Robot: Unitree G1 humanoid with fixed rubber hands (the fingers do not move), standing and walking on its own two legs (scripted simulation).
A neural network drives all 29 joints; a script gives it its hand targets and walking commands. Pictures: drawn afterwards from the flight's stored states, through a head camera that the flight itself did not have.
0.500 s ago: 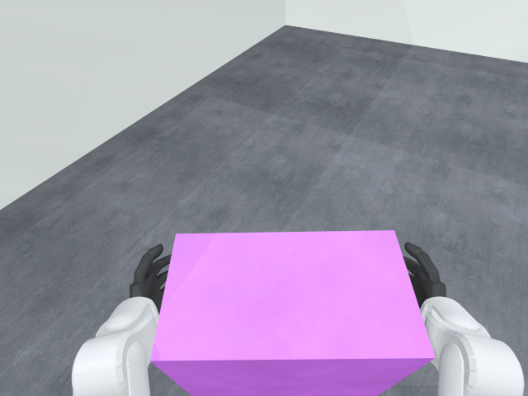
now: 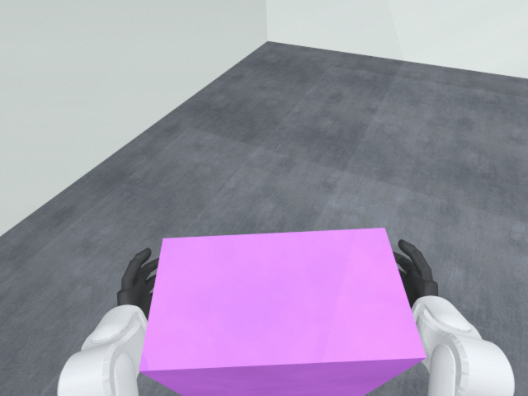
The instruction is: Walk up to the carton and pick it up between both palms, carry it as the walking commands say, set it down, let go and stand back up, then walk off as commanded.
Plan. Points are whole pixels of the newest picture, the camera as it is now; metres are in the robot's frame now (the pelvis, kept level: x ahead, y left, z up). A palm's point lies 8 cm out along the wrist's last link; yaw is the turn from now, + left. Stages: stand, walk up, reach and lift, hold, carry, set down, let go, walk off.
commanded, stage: carry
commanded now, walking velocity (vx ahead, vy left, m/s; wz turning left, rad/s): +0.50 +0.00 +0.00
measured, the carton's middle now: (277, 329) +0.22 +0.00 +0.02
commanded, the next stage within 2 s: none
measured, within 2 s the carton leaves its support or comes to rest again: neither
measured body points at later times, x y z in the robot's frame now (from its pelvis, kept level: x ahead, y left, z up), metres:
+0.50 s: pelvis +0.37 -0.05 +0.00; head +0.35 -0.05 +0.45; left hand +0.60 +0.14 +0.09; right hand +0.61 -0.22 +0.09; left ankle +0.15 +0.08 -0.71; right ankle +0.50 -0.15 -0.72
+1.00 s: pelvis +0.69 -0.05 +0.01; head +0.69 -0.05 +0.46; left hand +0.93 +0.15 +0.09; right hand +0.95 -0.21 +0.10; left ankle +0.79 +0.04 -0.72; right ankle +0.50 -0.15 -0.70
